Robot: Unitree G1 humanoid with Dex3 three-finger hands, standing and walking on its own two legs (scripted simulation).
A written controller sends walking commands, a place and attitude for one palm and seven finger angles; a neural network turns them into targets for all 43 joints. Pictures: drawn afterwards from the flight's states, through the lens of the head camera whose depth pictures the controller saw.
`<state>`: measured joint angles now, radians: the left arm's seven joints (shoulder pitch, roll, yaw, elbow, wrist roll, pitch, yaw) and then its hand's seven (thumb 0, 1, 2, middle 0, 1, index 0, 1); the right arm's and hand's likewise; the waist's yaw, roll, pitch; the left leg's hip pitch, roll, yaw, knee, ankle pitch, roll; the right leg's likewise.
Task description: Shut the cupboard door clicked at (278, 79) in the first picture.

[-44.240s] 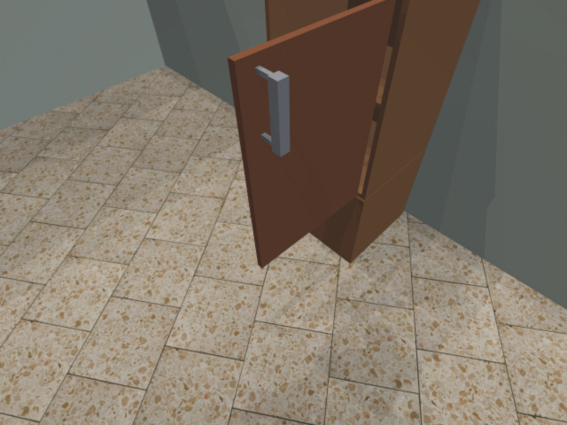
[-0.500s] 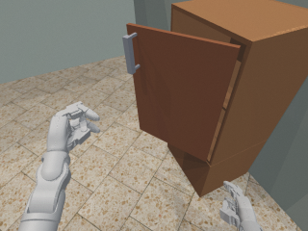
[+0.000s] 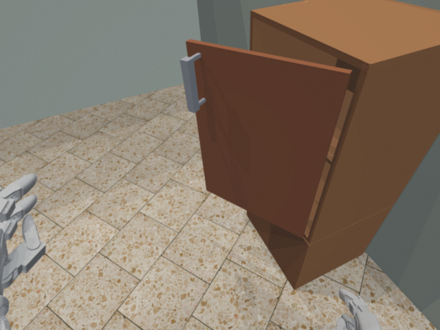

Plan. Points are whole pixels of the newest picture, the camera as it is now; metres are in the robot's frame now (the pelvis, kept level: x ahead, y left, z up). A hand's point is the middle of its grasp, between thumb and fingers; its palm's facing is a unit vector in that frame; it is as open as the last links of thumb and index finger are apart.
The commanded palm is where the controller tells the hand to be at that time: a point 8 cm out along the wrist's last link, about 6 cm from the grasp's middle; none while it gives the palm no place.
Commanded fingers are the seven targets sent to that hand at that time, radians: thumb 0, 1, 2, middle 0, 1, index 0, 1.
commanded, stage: draw the hand back to the body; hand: left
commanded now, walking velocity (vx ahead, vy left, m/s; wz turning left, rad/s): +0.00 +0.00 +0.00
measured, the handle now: (195, 83) +0.68 +0.15 +0.15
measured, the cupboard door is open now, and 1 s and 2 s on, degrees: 32 32 32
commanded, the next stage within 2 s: step back with the hand held close in 0.28 s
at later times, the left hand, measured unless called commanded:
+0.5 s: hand (54, 232) +0.20 +0.26 +0.16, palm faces +0.44 -0.78 -0.45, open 7.4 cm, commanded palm +0.14 +0.30 +0.17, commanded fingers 0.00 0.90 0.90 -0.20 -0.30 -0.20 -0.30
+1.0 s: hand out of the picture +0.13 +0.30 +0.15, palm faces +0.43 -0.77 -0.47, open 7.4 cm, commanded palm +0.06 +0.33 +0.17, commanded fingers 0.00 0.90 0.90 -0.20 -0.30 -0.20 -0.30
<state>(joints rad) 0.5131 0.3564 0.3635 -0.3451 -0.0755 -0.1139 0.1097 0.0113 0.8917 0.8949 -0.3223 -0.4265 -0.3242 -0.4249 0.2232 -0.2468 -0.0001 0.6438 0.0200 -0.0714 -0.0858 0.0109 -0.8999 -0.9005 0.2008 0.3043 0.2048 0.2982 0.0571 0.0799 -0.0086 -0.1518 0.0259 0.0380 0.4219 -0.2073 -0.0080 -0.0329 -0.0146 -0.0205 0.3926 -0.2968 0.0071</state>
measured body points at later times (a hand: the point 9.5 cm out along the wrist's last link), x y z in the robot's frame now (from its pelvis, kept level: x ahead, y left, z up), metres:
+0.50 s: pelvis +0.01 +0.00 +0.00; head -0.01 -0.03 +0.45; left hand +0.17 +0.30 +0.18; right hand +0.19 -0.23 -0.09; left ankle +0.02 +0.12 -0.74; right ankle -0.05 -0.12 -0.74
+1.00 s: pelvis -0.08 +0.03 -0.02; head -0.07 +0.04 +0.43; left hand +0.10 +0.34 +0.18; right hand +0.10 -0.21 -0.09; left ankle +0.02 +0.13 -0.74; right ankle -0.05 -0.12 -0.74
